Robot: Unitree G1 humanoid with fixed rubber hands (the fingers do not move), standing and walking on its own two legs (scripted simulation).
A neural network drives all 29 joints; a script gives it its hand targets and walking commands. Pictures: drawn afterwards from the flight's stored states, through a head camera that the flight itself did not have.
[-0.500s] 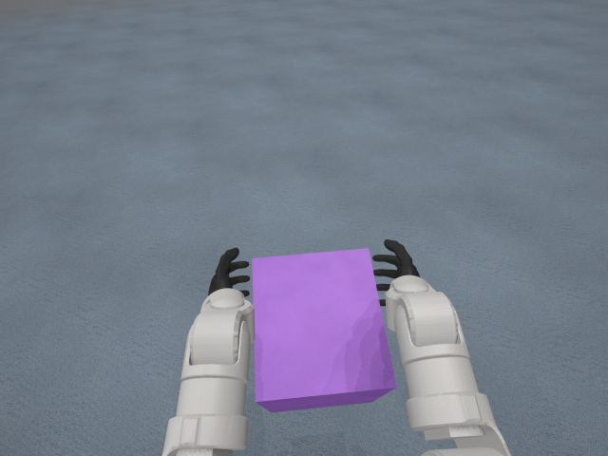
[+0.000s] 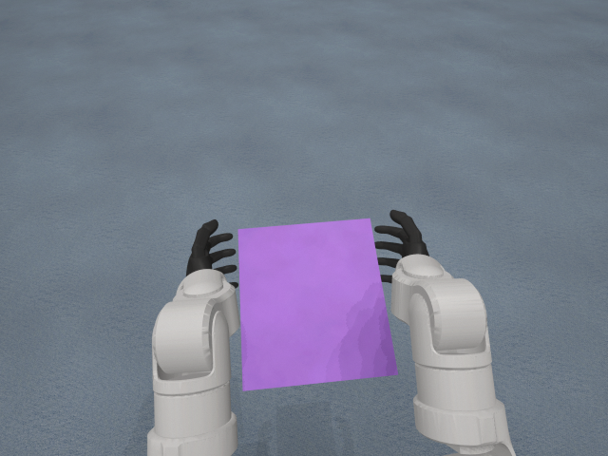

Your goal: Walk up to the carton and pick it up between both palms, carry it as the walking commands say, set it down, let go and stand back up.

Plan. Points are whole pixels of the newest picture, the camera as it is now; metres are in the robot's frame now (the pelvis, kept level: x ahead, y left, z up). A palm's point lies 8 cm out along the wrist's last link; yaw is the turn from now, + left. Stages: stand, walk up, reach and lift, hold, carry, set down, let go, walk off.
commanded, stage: carry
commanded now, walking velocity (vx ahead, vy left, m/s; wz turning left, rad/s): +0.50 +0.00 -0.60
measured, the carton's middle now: (309, 311) +0.33 +0.02 +0.02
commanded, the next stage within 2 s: none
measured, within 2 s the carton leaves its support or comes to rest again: neither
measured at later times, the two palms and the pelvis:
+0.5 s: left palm (308, 135) +0.61 +0.01 +0.12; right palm (456, 149) +0.55 -0.23 +0.13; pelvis +0.27 -0.04 +0.03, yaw -16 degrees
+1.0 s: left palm (424, 60) +0.89 -0.26 +0.13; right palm (542, 84) +0.78 -0.48 +0.12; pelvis +0.56 -0.22 +0.03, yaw -29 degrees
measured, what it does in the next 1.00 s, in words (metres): walks ahead, turning right: left foot, then right foot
